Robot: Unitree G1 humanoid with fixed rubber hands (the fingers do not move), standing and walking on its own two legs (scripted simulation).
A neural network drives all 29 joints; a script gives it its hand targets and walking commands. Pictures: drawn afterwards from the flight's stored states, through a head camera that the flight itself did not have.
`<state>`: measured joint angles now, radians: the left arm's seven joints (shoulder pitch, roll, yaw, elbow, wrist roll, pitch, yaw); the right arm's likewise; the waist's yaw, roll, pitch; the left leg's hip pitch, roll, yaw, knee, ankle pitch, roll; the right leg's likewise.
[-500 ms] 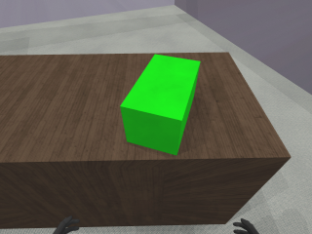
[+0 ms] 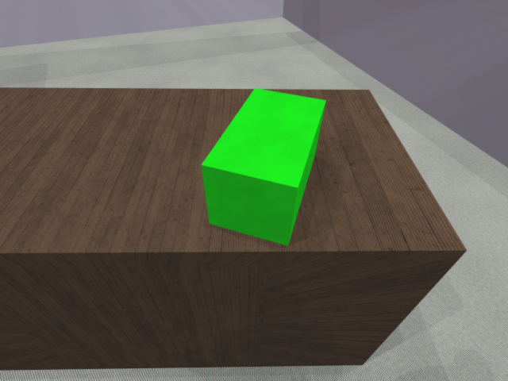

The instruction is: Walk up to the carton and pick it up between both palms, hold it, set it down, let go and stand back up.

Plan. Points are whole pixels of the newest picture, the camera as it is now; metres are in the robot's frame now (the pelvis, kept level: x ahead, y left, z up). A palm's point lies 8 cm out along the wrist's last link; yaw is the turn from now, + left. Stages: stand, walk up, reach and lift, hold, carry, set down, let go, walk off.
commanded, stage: stand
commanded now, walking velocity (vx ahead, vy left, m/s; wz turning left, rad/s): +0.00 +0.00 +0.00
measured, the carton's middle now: (269, 159) +0.54 -0.04 +0.06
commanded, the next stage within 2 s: none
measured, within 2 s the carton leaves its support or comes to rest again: neither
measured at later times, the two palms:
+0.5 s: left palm out of the picture +0.05 +0.26 -0.10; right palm out of the picture +0.06 -0.25 -0.11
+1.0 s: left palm out of the picture +0.05 +0.26 -0.11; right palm out of the picture +0.05 -0.26 -0.12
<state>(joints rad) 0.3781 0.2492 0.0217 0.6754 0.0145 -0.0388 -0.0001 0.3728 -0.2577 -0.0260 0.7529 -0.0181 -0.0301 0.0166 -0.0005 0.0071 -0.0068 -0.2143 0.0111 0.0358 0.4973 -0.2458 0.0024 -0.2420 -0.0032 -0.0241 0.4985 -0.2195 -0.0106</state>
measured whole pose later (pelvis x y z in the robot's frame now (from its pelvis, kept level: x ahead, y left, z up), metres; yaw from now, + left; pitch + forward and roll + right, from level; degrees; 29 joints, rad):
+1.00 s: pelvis +0.00 +0.00 +0.00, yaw +0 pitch -2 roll +0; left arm 0.36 0.26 0.00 0.77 0.01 -0.02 0.01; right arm 0.37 -0.27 0.00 0.78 -0.01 -0.01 -0.01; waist 0.00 0.02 0.03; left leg -0.21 0.01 0.02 0.48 -0.24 0.00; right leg -0.24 0.00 -0.02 0.49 -0.22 -0.01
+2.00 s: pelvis +0.02 -0.01 +0.00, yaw -1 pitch -1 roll +0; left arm 0.34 0.24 0.00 0.85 0.00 -0.01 0.02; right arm 0.36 -0.26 0.00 0.86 -0.01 -0.01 -0.02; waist 0.00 0.02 0.03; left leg -0.18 0.02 0.02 0.45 -0.24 -0.01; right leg -0.22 0.01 0.00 0.46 -0.22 -0.01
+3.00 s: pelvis +0.02 +0.00 +0.01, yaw -2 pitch -1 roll +0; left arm 0.33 0.22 -0.01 0.95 0.00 -0.01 0.04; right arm 0.36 -0.24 0.01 0.94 0.00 -0.01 -0.03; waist 0.00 0.01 0.03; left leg -0.16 0.01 0.03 0.42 -0.24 -0.01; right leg -0.21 0.01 0.03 0.44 -0.21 0.00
